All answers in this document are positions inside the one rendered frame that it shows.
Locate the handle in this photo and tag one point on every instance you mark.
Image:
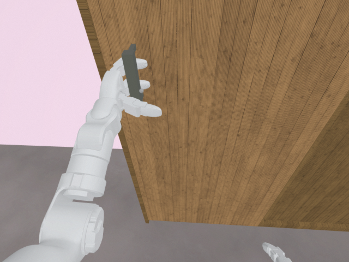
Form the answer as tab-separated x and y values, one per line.
131	72

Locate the right robot hand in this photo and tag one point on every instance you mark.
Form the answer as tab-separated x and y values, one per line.
276	254

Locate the robot left upper arm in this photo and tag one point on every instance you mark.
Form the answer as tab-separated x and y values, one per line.
71	231

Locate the robot left forearm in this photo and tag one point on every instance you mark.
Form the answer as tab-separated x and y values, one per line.
85	175

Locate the wardrobe door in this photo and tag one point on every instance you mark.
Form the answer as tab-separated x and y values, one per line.
245	88
318	190

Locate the left robot hand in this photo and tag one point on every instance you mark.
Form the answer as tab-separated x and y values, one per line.
114	87

